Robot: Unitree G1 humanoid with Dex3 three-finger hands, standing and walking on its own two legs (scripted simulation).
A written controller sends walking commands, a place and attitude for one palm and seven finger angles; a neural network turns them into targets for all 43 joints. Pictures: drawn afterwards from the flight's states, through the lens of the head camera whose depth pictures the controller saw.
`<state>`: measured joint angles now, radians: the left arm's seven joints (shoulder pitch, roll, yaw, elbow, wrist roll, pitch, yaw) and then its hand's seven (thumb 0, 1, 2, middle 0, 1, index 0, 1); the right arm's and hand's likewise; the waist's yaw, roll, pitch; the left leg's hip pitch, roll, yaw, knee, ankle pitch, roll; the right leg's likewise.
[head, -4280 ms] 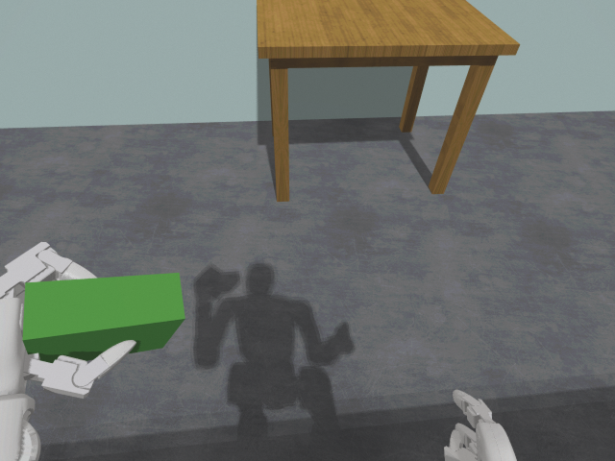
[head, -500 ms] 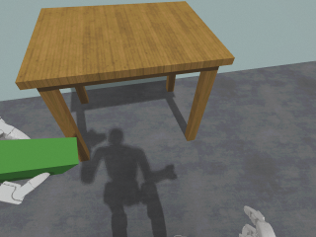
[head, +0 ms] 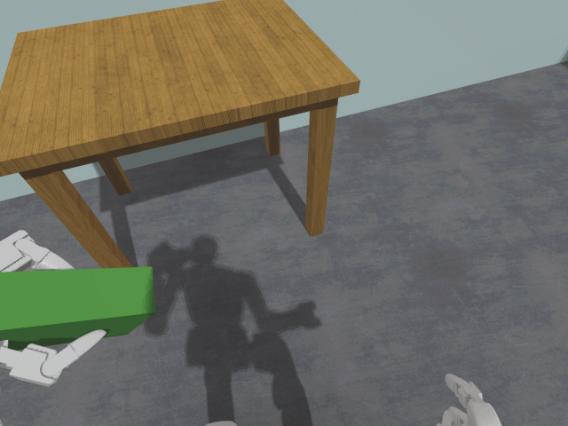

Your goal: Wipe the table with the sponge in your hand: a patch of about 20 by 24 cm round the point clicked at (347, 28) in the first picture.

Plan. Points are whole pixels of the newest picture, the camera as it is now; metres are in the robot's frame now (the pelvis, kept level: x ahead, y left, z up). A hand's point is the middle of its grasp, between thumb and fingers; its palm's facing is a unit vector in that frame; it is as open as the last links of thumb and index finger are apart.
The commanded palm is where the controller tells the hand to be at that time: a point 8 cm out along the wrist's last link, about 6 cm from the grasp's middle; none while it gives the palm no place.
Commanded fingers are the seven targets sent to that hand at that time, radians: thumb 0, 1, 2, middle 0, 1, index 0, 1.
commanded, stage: take the last steps up to it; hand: left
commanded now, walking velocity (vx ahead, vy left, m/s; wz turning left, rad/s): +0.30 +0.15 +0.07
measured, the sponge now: (98, 307) +0.22 +0.20 +0.14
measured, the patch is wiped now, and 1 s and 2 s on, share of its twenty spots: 0.00 0.00 0.00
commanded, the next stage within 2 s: none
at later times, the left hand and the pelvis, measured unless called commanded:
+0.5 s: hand (43, 279) +0.24 +0.25 +0.17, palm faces +0.43 -0.76 -0.49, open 9.3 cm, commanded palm +0.18 +0.30 +0.17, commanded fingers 0.00 0.10 1.30 -1.20 -1.60 -1.20 -1.60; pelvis +0.03 +0.01 -0.02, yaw +1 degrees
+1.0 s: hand (31, 198) +0.35 +0.32 +0.16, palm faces +0.41 -0.80 -0.43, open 9.3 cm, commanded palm +0.29 +0.35 +0.17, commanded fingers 0.00 0.10 1.30 -1.20 -1.60 -1.20 -1.60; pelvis +0.13 +0.07 -0.01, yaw -1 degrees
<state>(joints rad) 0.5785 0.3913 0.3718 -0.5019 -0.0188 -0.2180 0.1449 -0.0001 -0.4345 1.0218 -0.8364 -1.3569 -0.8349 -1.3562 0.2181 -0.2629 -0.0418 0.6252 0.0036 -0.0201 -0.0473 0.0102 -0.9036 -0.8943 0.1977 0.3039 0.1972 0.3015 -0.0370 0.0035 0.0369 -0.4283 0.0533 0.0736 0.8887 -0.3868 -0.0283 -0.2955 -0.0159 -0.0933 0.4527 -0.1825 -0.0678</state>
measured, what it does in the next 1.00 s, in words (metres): walks ahead: left foot, then right foot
